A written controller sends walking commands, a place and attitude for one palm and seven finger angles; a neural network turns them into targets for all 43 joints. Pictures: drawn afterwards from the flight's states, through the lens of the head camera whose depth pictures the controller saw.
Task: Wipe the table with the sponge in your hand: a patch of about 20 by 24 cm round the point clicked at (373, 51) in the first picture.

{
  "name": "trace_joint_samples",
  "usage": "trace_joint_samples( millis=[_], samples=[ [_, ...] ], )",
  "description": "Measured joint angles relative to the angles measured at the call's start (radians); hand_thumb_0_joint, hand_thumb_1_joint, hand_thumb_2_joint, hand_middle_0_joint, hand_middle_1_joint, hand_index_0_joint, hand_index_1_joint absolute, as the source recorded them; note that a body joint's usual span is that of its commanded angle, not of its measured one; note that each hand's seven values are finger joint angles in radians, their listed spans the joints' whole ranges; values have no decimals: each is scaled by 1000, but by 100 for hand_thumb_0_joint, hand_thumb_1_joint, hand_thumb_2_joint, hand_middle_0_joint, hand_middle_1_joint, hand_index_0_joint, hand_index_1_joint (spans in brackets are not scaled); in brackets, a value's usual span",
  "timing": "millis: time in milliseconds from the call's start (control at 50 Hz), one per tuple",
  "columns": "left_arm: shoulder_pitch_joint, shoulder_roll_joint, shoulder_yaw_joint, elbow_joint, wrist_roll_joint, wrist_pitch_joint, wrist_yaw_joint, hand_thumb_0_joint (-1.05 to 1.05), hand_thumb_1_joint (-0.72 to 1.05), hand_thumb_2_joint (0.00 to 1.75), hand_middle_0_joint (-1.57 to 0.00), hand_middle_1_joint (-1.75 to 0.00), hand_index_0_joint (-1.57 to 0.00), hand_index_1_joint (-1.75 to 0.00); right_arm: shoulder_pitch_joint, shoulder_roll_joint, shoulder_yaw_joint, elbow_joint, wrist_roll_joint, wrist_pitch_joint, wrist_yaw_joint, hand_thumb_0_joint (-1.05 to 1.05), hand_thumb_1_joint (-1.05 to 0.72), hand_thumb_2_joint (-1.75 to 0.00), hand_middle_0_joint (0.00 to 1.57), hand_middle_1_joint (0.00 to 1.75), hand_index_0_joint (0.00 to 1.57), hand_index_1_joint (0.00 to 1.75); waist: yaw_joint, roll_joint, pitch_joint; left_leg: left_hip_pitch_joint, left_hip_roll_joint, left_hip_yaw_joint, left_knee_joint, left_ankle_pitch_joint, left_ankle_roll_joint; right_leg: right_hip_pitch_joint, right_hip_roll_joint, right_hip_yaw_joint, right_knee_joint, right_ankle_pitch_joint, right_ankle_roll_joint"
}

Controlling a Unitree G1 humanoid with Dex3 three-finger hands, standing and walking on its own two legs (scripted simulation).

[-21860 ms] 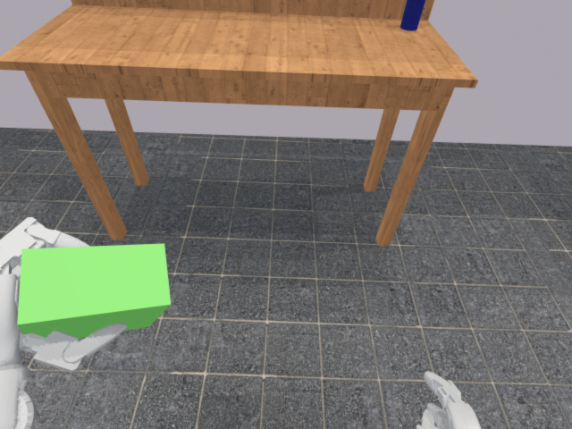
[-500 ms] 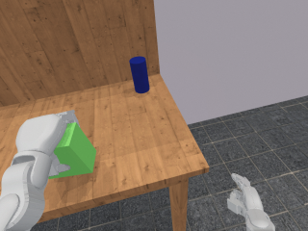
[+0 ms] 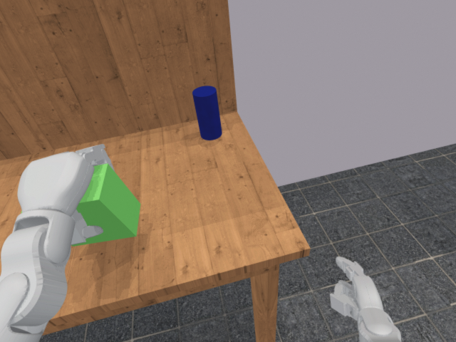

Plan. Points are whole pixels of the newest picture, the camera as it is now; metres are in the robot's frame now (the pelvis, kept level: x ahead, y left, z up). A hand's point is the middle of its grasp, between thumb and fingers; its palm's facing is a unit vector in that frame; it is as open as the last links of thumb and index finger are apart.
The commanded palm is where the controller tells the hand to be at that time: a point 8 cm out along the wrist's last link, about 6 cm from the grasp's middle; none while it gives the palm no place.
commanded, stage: move the sponge above the wiping area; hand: left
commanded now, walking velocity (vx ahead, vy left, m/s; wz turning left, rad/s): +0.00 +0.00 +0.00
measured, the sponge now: (95, 213) +0.24 +0.28 +0.14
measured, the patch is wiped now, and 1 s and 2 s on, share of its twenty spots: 0.05 0.05 0.05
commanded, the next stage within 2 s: lower the sponge onto the table in 1.06 s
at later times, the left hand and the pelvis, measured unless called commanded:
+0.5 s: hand (67, 187) +0.24 +0.29 +0.21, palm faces +0.29 -0.04 -0.96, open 10.4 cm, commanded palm +0.18 +0.27 +0.25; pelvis +0.00 +0.00 +0.00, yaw +0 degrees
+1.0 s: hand (65, 195) +0.22 +0.29 +0.20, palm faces +0.29 -0.10 -0.95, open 10.4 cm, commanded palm +0.18 +0.27 +0.25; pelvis +0.00 +0.00 +0.00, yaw +0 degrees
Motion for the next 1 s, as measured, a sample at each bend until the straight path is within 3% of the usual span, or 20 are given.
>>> trace_joint_samples(
  millis=[100, 160, 260, 360, 460, 560, 660, 760, 880, 940, 1000],
  samples=[
    [-24, -10, 95, 34, -32, 44, -9, -1, -52, 102, -70, -129, -73, -129, -11, 0, 5, -4, 14, 11, 10, 1, -91, -90, 20, 30, 20, 30, -18, 14, -17, -12, 2, 3, -7, 5, -1, -13, 2, 3, -7, 7, 3],
    [34, -37, 106, 2, -50, 63, -32, -1, -52, 102, -70, -129, -72, -129, -5, -7, 4, -22, 19, 12, 16, 1, -91, -90, 20, 30, 20, 30, -30, 18, -25, -25, 0, 2, -3, 4, 2, -26, 0, 3, -2, 5, 5],
    [133, -68, 23, -63, -49, 47, -61, -1, -52, 102, -70, -129, -72, -129, 11, -21, -4, -34, 8, 4, 8, 1, -91, -90, 20, 30, 20, 30, -23, 9, -17, -30, -5, 0, 12, -5, 4, -30, -5, 0, 16, -8, 6],
    [98, -11, -26, -48, -5, 0, -33, -1, -52, 102, -70, -129, -73, -129, 18, -19, -9, -15, -4, -2, -7, 1, -91, -90, 20, 30, 20, 30, 2, -5, -2, -13, -2, -7, 18, -11, 0, -10, -1, -5, 17, -13, 0],
    [-24, 18, 37, 51, -4, 12, -3, -1, -52, 102, -70, -129, -73, -129, -3, -8, -4, 7, 9, 1, -7, 1, -91, -90, 20, 30, 20, 30, 1, 1, 1, -3, 3, -9, 5, -2, -4, 2, 4, -7, 0, -2, -3],
    [-24, -17, 97, 48, -39, 51, -32, -1, -52, 102, -70, -129, -72, -129, -11, -4, 3, -9, 18, -2, 2, 1, -91, -90, 20, 30, 20, 30, -23, 16, -16, -19, 0, -7, -3, 6, -1, -17, 1, -4, -4, 4, 2],
    [68, -72, 30, -20, -45, 40, -66, -1, -52, 103, -70, -129, -72, -129, 0, -10, 4, -30, 13, -6, 6, 1, -91, -90, 20, 30, 20, 30, -30, 19, -20, -31, -6, -4, 4, 1, 4, -31, -5, -1, 8, -2, 7],
    [104, -36, -31, -70, -16, 1, -52, -1, -52, 103, -70, -129, -72, -129, 15, -8, -1, -28, -5, -1, 5, 1, -91, -90, 20, 30, 20, 30, -11, 0, -10, -19, -4, -1, 13, -9, 2, -22, -3, 3, 20, -13, 2],
    [31, 16, 56, -22, -19, 13, 1, -1, -52, 103, -70, -129, -73, -129, 8, -6, -5, -5, 6, 13, 10, 1, -91, -90, 20, 30, 20, 30, 1, 5, -10, -3, 4, -1, 9, -8, -3, -2, 5, 3, 5, -5, -2],
    [11, 6, 109, 5, -38, 41, -5, -1, -52, 103, -70, -129, -72, -129, 4, -8, -3, -7, 14, 15, 11, 1, -91, -90, 20, 30, 20, 30, -10, 12, -19, -11, 3, -5, 5, -3, -3, -7, 4, -1, 0, -1, 1],
    [36, -31, 117, 0, -54, 61, -24, -1, -52, 103, -70, -129, -72, -130, 3, -13, -2, -18, 22, 8, 10, 1, -91, -90, 20, 30, 20, 30, -20, 21, -24, -22, 0, -8, 6, 0, -1, -17, 2, -4, -1, 2, 3]
  ],
)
